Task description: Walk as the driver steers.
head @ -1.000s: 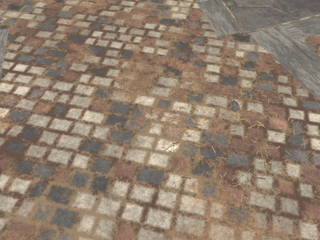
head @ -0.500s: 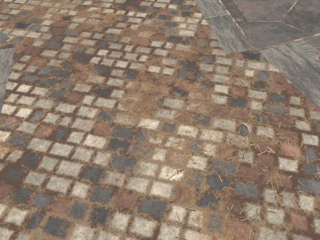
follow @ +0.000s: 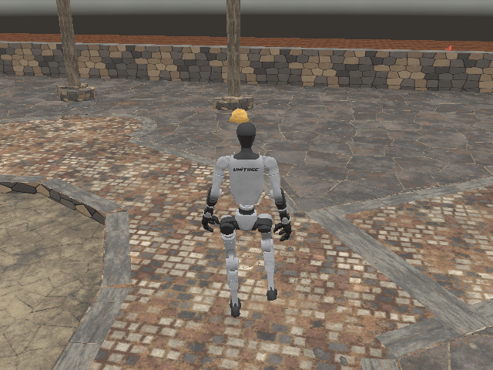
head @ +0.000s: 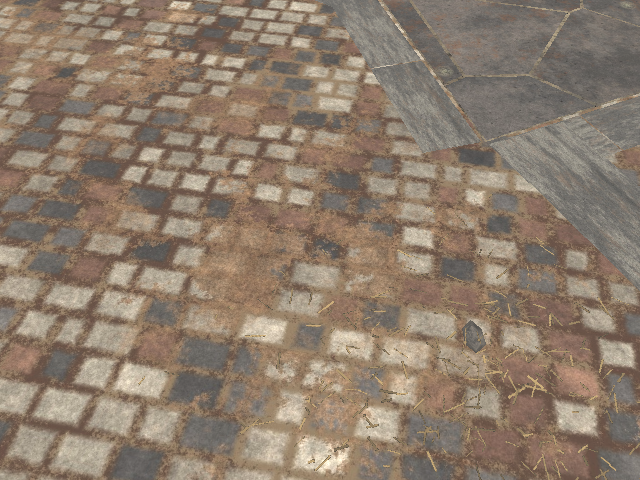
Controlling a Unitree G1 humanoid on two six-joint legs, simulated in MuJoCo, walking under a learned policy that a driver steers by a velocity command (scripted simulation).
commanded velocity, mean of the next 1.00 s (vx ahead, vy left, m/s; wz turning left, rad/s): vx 0.50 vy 0.00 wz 0.00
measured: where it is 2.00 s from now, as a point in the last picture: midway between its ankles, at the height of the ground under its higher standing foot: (311, 286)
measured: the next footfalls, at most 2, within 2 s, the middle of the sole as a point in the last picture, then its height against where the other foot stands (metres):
right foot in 0.30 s outside the picture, level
left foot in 0.86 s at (290, 421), level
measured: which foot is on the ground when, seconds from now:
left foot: down 0.00-0.32, up 0.34-0.84, down 0.86-1.00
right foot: up 0.00-0.28, down 0.30-0.88, up 0.90-1.00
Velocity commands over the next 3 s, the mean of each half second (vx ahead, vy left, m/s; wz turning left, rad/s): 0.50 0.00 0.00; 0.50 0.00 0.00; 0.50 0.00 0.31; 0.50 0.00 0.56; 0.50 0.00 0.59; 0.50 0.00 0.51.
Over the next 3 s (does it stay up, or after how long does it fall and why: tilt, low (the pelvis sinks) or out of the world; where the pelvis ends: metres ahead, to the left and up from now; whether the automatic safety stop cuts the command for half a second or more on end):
stays up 1.43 0.44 -0.03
